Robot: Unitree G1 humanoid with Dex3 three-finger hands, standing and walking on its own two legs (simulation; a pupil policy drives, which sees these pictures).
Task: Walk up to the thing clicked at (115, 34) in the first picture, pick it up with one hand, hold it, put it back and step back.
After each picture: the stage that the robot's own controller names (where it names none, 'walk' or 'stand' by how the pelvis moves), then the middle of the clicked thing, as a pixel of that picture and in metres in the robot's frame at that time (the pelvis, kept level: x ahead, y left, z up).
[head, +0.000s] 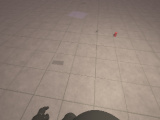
stand; (115, 34) +2.18 -0.68 -0.72
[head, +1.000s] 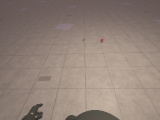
walk; (102, 40) +2.11 -0.18 -0.69
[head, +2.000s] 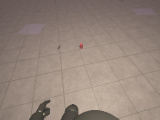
walk; (81, 46) +1.46 +0.28 -0.71
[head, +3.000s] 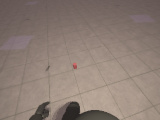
walk; (75, 65) +0.93 +0.31 -0.72
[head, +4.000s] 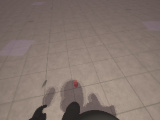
walk; (75, 83) +0.58 +0.23 -0.71
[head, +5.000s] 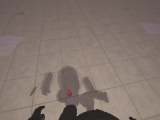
stand; (69, 93) +0.38 +0.22 -0.70
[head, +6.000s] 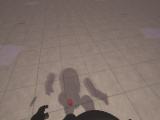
stand; (70, 102) +0.32 +0.21 -0.72
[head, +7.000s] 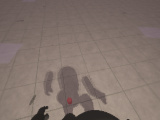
stand; (69, 101) +0.32 +0.21 -0.73
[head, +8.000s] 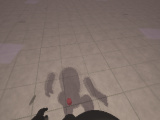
stand; (69, 101) +0.32 +0.22 -0.73
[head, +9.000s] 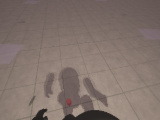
stand; (69, 102) +0.32 +0.22 -0.73
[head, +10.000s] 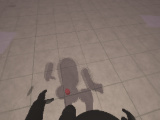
go down; (67, 91) +0.34 +0.22 -0.70
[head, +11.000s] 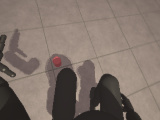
go down; (57, 62) +0.39 +0.26 -0.29
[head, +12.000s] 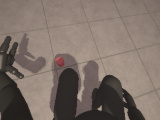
close in; (60, 62) +0.39 +0.26 -0.29
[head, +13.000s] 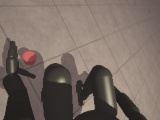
close in; (29, 58) +0.38 +0.29 -0.22
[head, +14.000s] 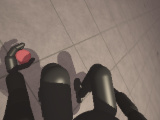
close; (23, 58) +0.37 +0.30 -0.22
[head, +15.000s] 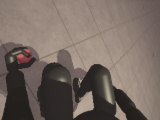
lift; (24, 57) +0.36 +0.30 -0.23
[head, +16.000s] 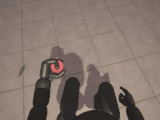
lift; (58, 69) +0.32 +0.21 -0.03
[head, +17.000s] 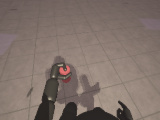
hold; (65, 74) +0.32 +0.17 -0.01
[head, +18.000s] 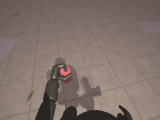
hold; (66, 75) +0.32 +0.17 -0.01
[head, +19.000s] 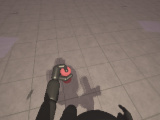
crouch; (66, 75) +0.32 +0.17 -0.02
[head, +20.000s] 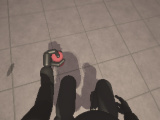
crouch; (58, 59) +0.40 +0.22 -0.10
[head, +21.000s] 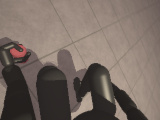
lower; (20, 55) +0.39 +0.30 -0.22
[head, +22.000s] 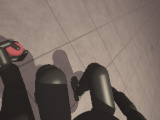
lower; (16, 52) +0.40 +0.31 -0.22
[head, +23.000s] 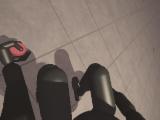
lower; (19, 52) +0.39 +0.30 -0.22
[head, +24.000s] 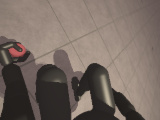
lower; (18, 53) +0.39 +0.30 -0.22
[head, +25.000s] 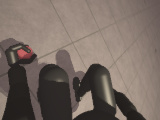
loosen; (25, 55) +0.38 +0.29 -0.22
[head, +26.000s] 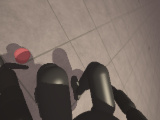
withdraw; (22, 56) +0.38 +0.27 -0.22
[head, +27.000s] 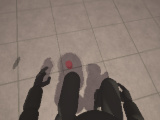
walk; (69, 65) +0.42 +0.21 -0.37
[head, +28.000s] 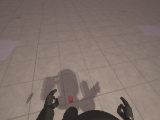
stand; (70, 99) +0.34 +0.17 -0.66
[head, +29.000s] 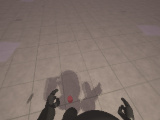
stand; (70, 99) +0.35 +0.19 -0.67
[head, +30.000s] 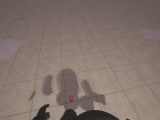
stand; (71, 98) +0.35 +0.18 -0.70
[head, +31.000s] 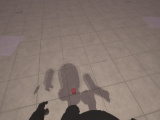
walk; (73, 91) +0.38 +0.17 -0.71
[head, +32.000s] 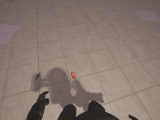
walk; (74, 75) +0.57 +0.15 -0.70
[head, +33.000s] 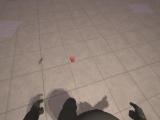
walk; (72, 59) +0.86 +0.30 -0.69
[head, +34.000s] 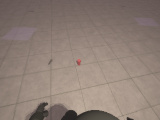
stand; (79, 62) +0.99 +0.20 -0.71
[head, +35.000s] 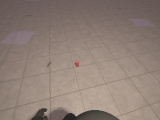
stand; (77, 63) +1.00 +0.22 -0.72
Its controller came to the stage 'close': yes
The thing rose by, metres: 0.71
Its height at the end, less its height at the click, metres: +0.00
